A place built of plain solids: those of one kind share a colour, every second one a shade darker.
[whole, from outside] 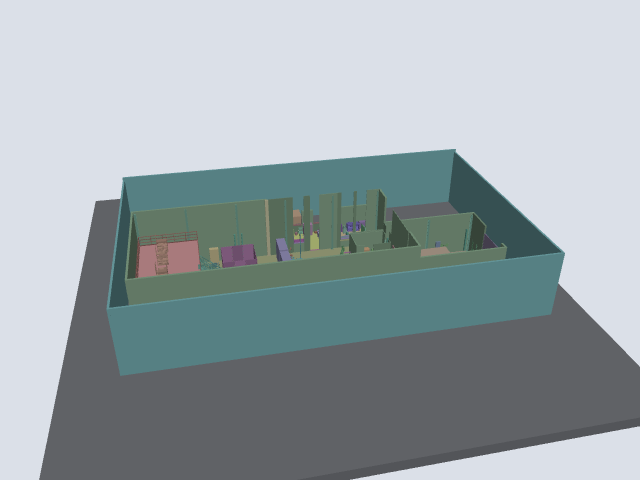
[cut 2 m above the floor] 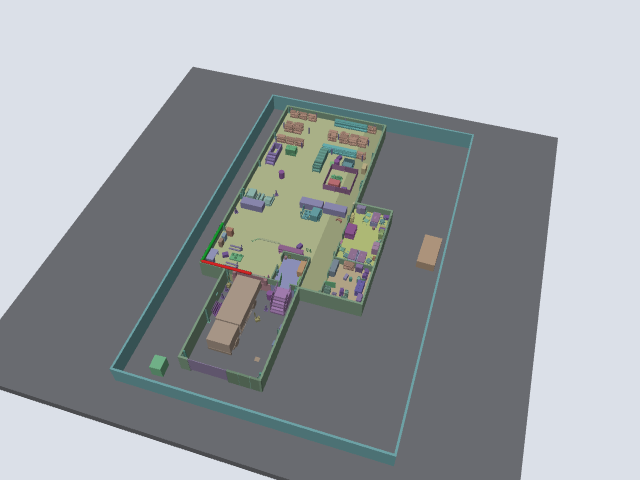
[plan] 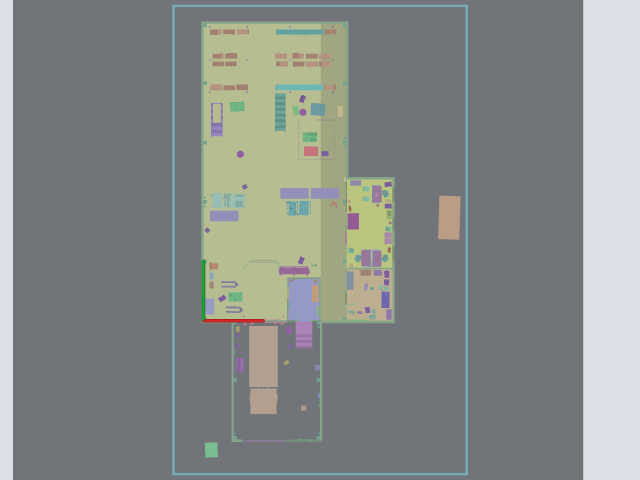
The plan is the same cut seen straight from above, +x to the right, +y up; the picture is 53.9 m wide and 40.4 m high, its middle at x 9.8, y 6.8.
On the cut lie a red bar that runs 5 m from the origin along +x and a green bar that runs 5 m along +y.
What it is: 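A works' own stores building on a factory's ground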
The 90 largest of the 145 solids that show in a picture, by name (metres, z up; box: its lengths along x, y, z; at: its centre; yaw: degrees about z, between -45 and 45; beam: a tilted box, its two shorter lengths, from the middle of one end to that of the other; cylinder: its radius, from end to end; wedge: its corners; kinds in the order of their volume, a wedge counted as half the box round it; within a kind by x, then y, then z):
{
 "raised_floor_stock_1": {"box": [7.23, 25.13, 1.21], "at": [3.55, 12.5, 0.56]},
 "raised_floor_stock_2": {"box": [2.83, 21.53, 1.21], "at": [8.45, 14.3, 0.56]},
 "raised_floor_stock_3": {"box": [2.33, 25.13, 1.21], "at": [10.9, 12.5, 0.56]},
 "yard_bound_1": {"box": [0.2, 39.6, 6.89], "at": [-2.53, 6.8, 3.39]},
 "yard_bound_2": {"box": [24.88, 0.2, 6.89], "at": [9.81, -12.9, 3.39]},
 "yard_bound_3": {"box": [24.88, 0.2, 6.89], "at": [9.81, 26.5, 3.39]},
 "yard_bound_4": {"box": [0.2, 39.6, 7.19], "at": [22.15, 6.8, 3.54]},
 "wall_1": {"box": [0.2, 25.4, 7.81], "at": [-0.1, 12.5, 3.86]},
 "wall_2": {"box": [2.75, 0.2, 7.81], "at": [1.18, -0.1, 3.86]},
 "wall_3": {"box": [0.2, 10.2, 4.95], "at": [2.45, -5.1, 2.42]},
 "wall_4": {"box": [0.91, 0.2, 4.95], "at": [2.8, -10.1, 2.42]},
 "wall_5": {"box": [4.61, 0.06, 7.81], "at": [4.79, 0.03, 3.86]},
 "wall_6": {"box": [4.61, 0.06, 4.95], "at": [4.86, -0.03, 2.42]},
 "wall_7": {"box": [12.4, 0.2, 7.81], "at": [6.0, 25.1, 3.86]},
 "wall_8": {"box": [0.06, 1.85, 4.13], "at": [7.07, 0.93, 2.02]},
 "wall_9": {"box": [0.06, 0.81, 4.13], "at": [7.07, 3.25, 2.02]},
 "wall_10": {"box": [0.86, 0.06, 4.95], "at": [7.47, -0.03, 2.42]},
 "wall_11": {"box": [3.16, 0.2, 4.95], "at": [8.43, -10.1, 2.42]},
 "wall_12": {"box": [2.7, 0.06, 4.01], "at": [8.45, 3.57, 1.96]},
 "wall_13": {"box": [2.82, 0.06, 4.13], "at": [8.45, 3.63, 2.02]},
 "wall_14": {"box": [0.06, 3.6, 4.01], "at": [9.77, 1.8, 1.96]},
 "wall_15": {"box": [0.06, 3.66, 4.13], "at": [9.83, 1.83, 2.02]},
 "wall_16": {"box": [0.2, 10.2, 4.95], "at": [9.9, -5.1, 2.42]},
 "wall_17": {"box": [2.2, 0.2, 7.81], "at": [10.9, -0.1, 3.86]},
 "wall_18": {"box": [0.06, 1.31, 6.62], "at": [11.97, 0.65, 4.45]},
 "wall_19": {"box": [0.06, 0.32, 6.62], "at": [11.97, 2.55, 4.45]},
 "wall_20": {"box": [0.06, 0.42, 6.62], "at": [11.97, 4.25, 4.45]},
 "wall_21": {"box": [0.06, 2.07, 6.62], "at": [11.97, 5.37, 4.45]},
 "wall_22": {"box": [0.06, 0.66, 6.62], "at": [11.97, 7.72, 4.45]},
 "wall_23": {"box": [0.06, 2.77, 6.62], "at": [11.97, 10.58, 4.45]},
 "wall_24": {"box": [0.2, 13.3, 7.81], "at": [12.1, 18.55, 3.86]},
 "wall_25": {"box": [3.9, 0.06, 4.01], "at": [13.95, 4.37, 1.96]},
 "wall_26": {"box": [4.1, 0.2, 4.01], "at": [14.05, -0.1, 1.96]},
 "wall_27": {"box": [4.1, 0.2, 4.01], "at": [14.05, 12.0, 1.96]},
 "wall_28": {"box": [0.2, 4.6, 4.01], "at": [16.0, 2.1, 1.96]},
 "wall_29": {"box": [0.2, 1.21, 2.31], "at": [16.0, 5.65, 1.11]},
 "wall_30": {"box": [0.2, 1.31, 4.01], "at": [16.0, 6.9, 1.96]},
 "wall_31": {"box": [0.2, 1.21, 2.31], "at": [16.0, 8.15, 1.11]},
 "wall_32": {"box": [0.2, 1.31, 4.01], "at": [16.0, 9.4, 1.96]},
 "wall_33": {"box": [0.2, 1.21, 2.31], "at": [16.0, 10.65, 1.11]},
 "box_lorry_1": {"box": [2.24, 0.2, 0.28], "at": [5.05, -7.77, 0.5]},
 "box_lorry_2": {"box": [2.2, 2.13, 2.0], "at": [5.05, -6.76, 1.62]},
 "box_lorry_3": {"box": [2.4, 5.15, 2.32], "at": [5.05, -3.0, 2.18]},
 "raised_floor_office_1": {"box": [4.03, 7.63, 1.21], "at": [13.95, 8.15, 0.56]},
 "raised_floor_crib_1": {"box": [4.03, 4.53, 1.21], "at": [13.95, 2.2, 0.56]},
 "longspan_deep_1": {"box": [2.4, 0.9, 2.23], "at": [1.74, 8.82, 2.23]},
 "longspan_deep_2": {"box": [2.4, 0.9, 2.23], "at": [7.66, 10.72, 2.23]},
 "longspan_deep_3": {"box": [2.4, 0.9, 2.29], "at": [10.22, 10.72, 2.26]},
 "raised_floor_lobby_1": {"box": [2.83, 3.73, 1.21], "at": [8.45, 1.8, 0.56]},
 "raised_floor_steel_1": {"box": [11.16, 5.72, 0.2], "at": [6.0, 21.99, 4.04]},
 "beyond_skip_1": {"box": [1.78, 3.66, 0.96], "at": [20.69, 8.68, 0.81], "yaw": -1.7},
 "door_landing_1": {"box": [1.4, 0.26, 0.44], "at": [8.45, -1.96, 0.17]},
 "door_landing_2": {"box": [1.4, 0.26, 0.63], "at": [8.45, -1.73, 0.27]},
 "door_landing_3": {"box": [1.4, 0.26, 0.83], "at": [8.45, -1.5, 0.36]},
 "door_landing_4": {"box": [1.4, 0.26, 1.02], "at": [8.45, -1.27, 0.46]},
 "door_landing_5": {"box": [1.4, 1.1, 1.21], "at": [8.45, -0.61, 0.56]},
 "pallet_load_1": {"box": [1.2, 0.8, 0.2], "at": [2.67, 2.0, 1.21]},
 "pallet_load_2": {"box": [1.11, 0.71, 1.01], "at": [2.82, 18.03, 1.62], "yaw": 2.1},
 "pallet_load_3": {"box": [1.18, 0.78, 1.07], "at": [2.82, 18.03, 1.65], "yaw": 2.1},
 "pallet_load_4": {"box": [1.2, 0.49, 0.2], "at": [8.97, 15.29, 1.21], "yaw": 1.2},
 "beyond_pallets_1": {"box": [1.06, 1.26, 1.34], "at": [0.66, -10.87, 0.66], "yaw": 2.8},
 "plan_chest_1": {"box": [0.92, 1.32, 1.02], "at": [12.57, 8.37, 1.62]},
 "plan_chest_2": {"box": [0.95, 1.37, 0.42], "at": [12.59, 8.36, 1.89]},
 "rack1n_mid_1": {"box": [0.63, 1.2, 0.2], "at": [7.48, 9.46, 1.21], "yaw": -2.6},
 "rack1n_mid_2": {"box": [0.8, 0.62, 1.05], "at": [8.44, 9.2, 1.79], "yaw": -2.6},
 "rack1n_mid_3": {"box": [0.81, 1.2, 1.03], "at": [8.45, 9.49, 1.63], "yaw": -2.6},
 "rack_high_1": {"box": [0.75, 1.1, 1.08], "at": [1.15, 10.13, 1.65]},
 "rack_high_2": {"box": [0.66, 0.59, 0.32], "at": [3.02, 9.81, 1.27]},
 "shelving_run_1": {"box": [3.9, 0.47, 0.19], "at": [8.07, 19.65, 2.04]},
 "shelving_run_2": {"box": [3.91, 0.4, 0.17], "at": [8.09, 24.32, 2.03]},
 "shelving_run_3": {"box": [3.93, 0.43, 0.21], "at": [8.1, 24.3, 1.68]},
 "crate_1": {"box": [1.2, 0.8, 0.95], "at": [9.05, 14.27, 1.59], "yaw": -0.7},
 "roller_shutter_1": {"box": [3.46, 0.06, 3.81], "at": [5.05, -10.12, 2.1]},
 "filing_tall_1": {"box": [0.62, 0.47, 1.37], "at": [15.54, 6.71, 1.8]},
 "filing_tall_2": {"box": [0.62, 0.47, 1.37], "at": [15.54, 7.22, 1.8]},
 "cupboard_steel_1": {"box": [0.45, 0.92, 1.88], "at": [11.51, 17.62, 2.05]},
 "bay_door_1": {"box": [3.9, 0.08, 1.21], "at": [5.05, -0.1, 0.56]},
 "bay_door_2": {"box": [2.6, 0.05, 3.05], "at": [5.05, -0.09, 2.64]},
 "counter_1": {"box": [0.55, 1.4, 0.95], "at": [9.41, 2.29, 1.74]},
 "hatch_counter_1": {"box": [0.56, 1.53, 0.84], "at": [12.34, 3.38, 1.66]},
 "drum_1": {"cylinder": 0.3, "from": [3.1, 14.02, 1.16], "to": [3.1, 14.02, 2.03]},
 "drum_2": {"cylinder": 0.3, "from": [7.2, -0.79, 0.0], "to": [7.2, -0.79, 0.87]},
 "cupboard_steel_low_1": {"box": [0.92, 0.45, 1.05], "at": [12.8, 11.61, 1.64]},
 "pier_1": {"box": [0.17, 0.34, 6.65], "at": [11.91, 11.9, 4.44]},
 "spill_kit_1": {"box": [0.62, 0.51, 1.12], "at": [0.93, 4.6, 1.67]},
 "stillage_1": {"box": [1.08, 0.88, 0.35], "at": [9.62, 17.79, 1.29], "yaw": -2.4},
 "roll_cab_1": {"box": [0.46, 0.85, 0.77], "at": [15.61, 0.54, 1.66]},
 "truck_charger_1": {"box": [0.36, 0.56, 0.98], "at": [0.67, 3.01, 1.75]},
 "bar_rack_1": {"box": [2.49, 0.58, 0.13], "at": [7.62, 4.2, 1.67]},
 "desk_load_lived_1": {"box": [0.72, 1.3, 0.12], "at": [14.64, 10.65, 1.96]}
}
